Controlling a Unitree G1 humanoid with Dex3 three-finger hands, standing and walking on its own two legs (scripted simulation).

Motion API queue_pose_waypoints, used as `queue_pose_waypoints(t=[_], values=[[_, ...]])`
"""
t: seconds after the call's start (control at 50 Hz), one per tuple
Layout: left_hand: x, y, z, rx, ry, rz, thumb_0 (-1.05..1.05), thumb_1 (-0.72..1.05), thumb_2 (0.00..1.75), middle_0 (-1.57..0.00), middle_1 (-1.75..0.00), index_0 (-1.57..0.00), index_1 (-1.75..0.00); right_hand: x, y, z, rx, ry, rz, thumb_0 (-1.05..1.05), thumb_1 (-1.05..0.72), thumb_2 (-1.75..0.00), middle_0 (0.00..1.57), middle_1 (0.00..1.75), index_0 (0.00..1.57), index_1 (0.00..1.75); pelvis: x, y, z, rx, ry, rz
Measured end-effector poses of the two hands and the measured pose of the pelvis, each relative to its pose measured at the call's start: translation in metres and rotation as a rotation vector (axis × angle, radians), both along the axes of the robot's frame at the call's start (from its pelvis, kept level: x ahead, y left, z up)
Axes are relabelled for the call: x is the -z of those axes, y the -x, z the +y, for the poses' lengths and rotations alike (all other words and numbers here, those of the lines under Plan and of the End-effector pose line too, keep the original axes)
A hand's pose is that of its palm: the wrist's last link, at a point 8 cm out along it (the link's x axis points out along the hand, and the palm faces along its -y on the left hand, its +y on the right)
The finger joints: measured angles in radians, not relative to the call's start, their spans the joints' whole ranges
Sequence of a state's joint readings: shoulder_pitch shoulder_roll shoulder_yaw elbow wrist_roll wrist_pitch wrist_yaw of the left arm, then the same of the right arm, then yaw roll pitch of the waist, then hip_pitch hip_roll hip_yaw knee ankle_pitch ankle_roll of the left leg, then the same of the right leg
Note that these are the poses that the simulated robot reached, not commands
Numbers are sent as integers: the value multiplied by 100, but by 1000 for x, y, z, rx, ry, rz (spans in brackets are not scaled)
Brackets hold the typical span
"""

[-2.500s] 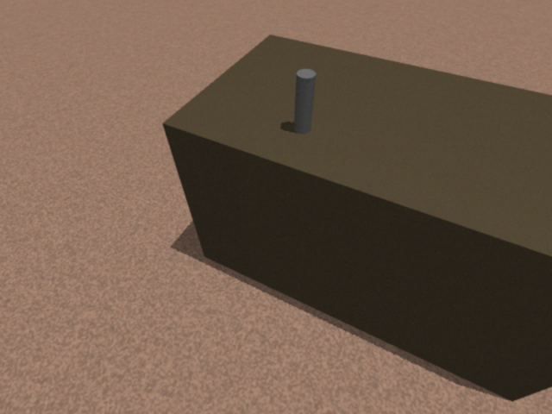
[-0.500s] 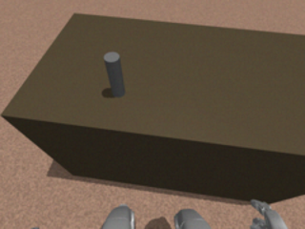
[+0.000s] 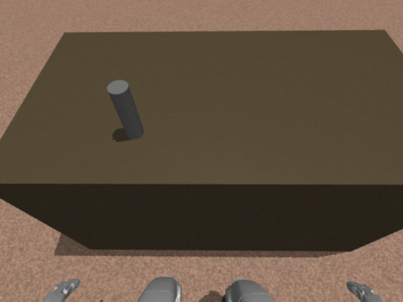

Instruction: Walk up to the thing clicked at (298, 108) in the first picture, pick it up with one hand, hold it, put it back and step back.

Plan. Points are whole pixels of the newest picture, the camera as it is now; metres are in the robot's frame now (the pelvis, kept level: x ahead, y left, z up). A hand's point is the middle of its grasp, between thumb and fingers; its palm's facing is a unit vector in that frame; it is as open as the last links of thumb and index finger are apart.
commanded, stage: walk up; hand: left
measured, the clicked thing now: (127, 112) +0.51 +0.20 +0.03
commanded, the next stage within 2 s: stand in 1.78 s
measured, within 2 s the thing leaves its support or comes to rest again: neither
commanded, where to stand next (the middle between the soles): +0.04 -0.01 m, yaw +1 degrees
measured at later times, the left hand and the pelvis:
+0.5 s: hand out of the picture +0.05 +0.25 -0.13, palm faces +0.00 -0.93 -0.38, open 7.3 cm; pelvis -0.02 -0.01 +0.01, yaw +0 degrees
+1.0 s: hand out of the picture +0.11 +0.25 -0.12, palm faces +0.01 -0.94 -0.34, open 7.3 cm; pelvis +0.00 -0.01 +0.03, yaw +1 degrees
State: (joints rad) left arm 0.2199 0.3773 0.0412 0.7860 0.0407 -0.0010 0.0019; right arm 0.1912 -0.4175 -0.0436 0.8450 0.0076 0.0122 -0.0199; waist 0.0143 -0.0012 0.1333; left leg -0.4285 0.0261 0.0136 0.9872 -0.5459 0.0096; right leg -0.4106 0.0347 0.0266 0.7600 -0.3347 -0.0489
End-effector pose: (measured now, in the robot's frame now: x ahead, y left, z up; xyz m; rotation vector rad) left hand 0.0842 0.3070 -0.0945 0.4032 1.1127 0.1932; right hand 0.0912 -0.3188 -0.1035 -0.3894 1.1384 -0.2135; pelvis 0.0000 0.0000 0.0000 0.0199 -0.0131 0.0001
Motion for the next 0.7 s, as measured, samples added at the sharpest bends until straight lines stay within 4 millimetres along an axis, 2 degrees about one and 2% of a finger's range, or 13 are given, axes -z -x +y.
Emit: queue_pose_waypoints(t=[0.12,0.24,0.36,0.48,0.6,0.7], values=[[12,-1,7,-25,42,-29,0,91,90,-21,-30,-21,-30,-8,25,11,-7,29,-10,1,-91,-90,21,30,20,30,2,10,7,6,-32,-28],[6,3,3,-25,65,-24,0,91,90,-21,-30,-21,-30,-19,45,9,0,23,-16,1,-91,-90,21,31,20,30,-8,14,1,13,24,-34],[2,21,-6,-40,30,-19,0,91,90,-21,-30,-21,-30,-10,48,-8,9,-3,-7,1,-90,-90,21,31,20,30,-6,24,-14,7,50,-49],[-5,38,-14,-61,30,26,0,91,90,-21,-30,-21,-30,-3,51,-12,28,-37,-5,1,-91,-90,21,30,20,30,-10,25,-14,5,14,-48],[-9,36,-19,-74,43,34,0,91,90,-21,-30,-21,-30,0,57,-3,22,-74,60,1,-91,-90,21,30,20,30,-17,19,-16,-2,14,-35],[-8,23,-18,-79,58,44,0,91,90,-21,-30,-21,-30,-3,58,6,28,-82,100,1,-91,-90,21,30,20,30,-22,12,-12,-5,17,-24]])
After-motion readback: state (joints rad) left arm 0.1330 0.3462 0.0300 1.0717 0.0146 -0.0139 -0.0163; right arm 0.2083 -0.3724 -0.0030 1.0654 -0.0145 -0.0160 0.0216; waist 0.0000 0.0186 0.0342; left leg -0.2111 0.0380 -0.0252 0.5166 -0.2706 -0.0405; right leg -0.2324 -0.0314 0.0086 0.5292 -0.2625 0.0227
